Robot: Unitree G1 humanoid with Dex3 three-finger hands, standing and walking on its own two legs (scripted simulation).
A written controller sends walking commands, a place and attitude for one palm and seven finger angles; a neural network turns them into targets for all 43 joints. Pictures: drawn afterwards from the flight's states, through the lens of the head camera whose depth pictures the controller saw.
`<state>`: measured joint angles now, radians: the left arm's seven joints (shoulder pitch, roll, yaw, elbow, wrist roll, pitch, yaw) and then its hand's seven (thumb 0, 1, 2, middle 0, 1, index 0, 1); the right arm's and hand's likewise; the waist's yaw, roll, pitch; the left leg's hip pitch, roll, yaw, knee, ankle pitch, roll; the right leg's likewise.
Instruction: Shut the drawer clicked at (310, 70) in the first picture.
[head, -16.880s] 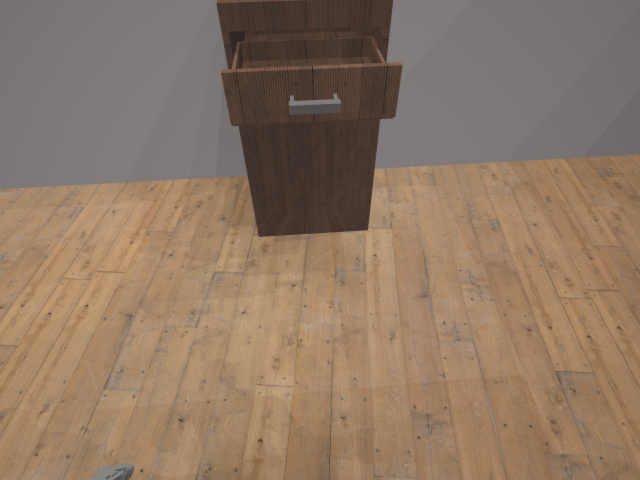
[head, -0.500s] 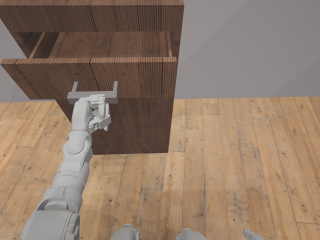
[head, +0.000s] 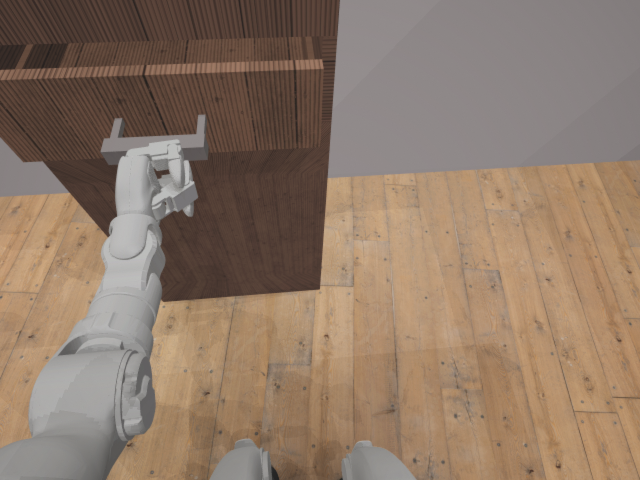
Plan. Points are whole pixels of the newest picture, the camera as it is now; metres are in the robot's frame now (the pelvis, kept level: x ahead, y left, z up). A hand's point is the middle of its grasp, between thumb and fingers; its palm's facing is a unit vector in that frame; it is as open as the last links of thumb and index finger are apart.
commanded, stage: push the drawer shut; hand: left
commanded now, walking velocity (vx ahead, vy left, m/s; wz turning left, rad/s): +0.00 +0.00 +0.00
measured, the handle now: (158, 136) +0.55 +0.17 +0.07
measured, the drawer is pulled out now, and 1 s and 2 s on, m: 0.06 0.00 0.00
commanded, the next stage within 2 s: pull the fist back off the drawer in 0.76 s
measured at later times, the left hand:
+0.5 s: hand (191, 149) +0.54 +0.13 +0.06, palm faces +0.01 -1.00 -0.04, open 3.5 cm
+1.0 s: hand (188, 146) +0.55 +0.14 +0.06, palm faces +0.00 -1.00 -0.05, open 3.6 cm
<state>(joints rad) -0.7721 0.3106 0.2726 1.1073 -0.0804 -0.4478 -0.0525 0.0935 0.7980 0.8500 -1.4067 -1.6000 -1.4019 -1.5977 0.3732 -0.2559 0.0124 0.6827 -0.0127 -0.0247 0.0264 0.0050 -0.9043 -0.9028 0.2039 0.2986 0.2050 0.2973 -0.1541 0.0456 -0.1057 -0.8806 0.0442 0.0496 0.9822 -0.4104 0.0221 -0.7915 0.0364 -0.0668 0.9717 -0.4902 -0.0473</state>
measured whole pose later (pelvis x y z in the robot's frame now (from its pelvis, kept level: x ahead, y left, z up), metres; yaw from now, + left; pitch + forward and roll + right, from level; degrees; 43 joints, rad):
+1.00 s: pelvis -0.03 +0.02 -0.02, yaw -1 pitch +25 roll -5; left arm -1.17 0.53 0.33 1.37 0.04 -0.37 -0.03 0.11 0.67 0.93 -1.40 -1.60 -1.45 -1.60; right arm 0.46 -0.27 0.06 0.66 -0.05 -0.03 0.03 0.00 -0.90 -0.90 0.20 0.30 0.21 0.30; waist -0.29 0.06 -0.10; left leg -1.15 0.06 0.01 1.11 -0.40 0.05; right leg -1.02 0.05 -0.11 1.04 -0.46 -0.03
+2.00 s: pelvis +0.04 +0.00 +0.03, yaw +0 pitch +12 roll -1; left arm -0.37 0.28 0.23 0.57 -0.19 -0.24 -0.11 0.02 0.90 0.90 -1.40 -1.60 -1.40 -1.60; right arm 0.34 -0.26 0.01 0.55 0.05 0.07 0.03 0.01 -0.91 -0.90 0.20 0.30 0.20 0.30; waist -0.07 0.05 -0.13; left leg -0.63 0.03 0.04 0.81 -0.40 0.02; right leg -0.53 0.05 -0.06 0.77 -0.46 -0.04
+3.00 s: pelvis +0.03 +0.02 +0.07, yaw +2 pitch -5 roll +0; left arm 0.54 0.32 0.28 -0.46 -0.08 -0.09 0.09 0.02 0.89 0.90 -1.41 -1.60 -1.41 -1.60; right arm 0.19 -0.25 0.03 0.61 0.01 -0.06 -0.06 0.01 -0.90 -0.90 0.20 0.30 0.20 0.30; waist 0.07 0.09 0.02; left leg -0.12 -0.02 0.04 0.43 -0.23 0.04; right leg -0.01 0.01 -0.05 0.37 -0.28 -0.02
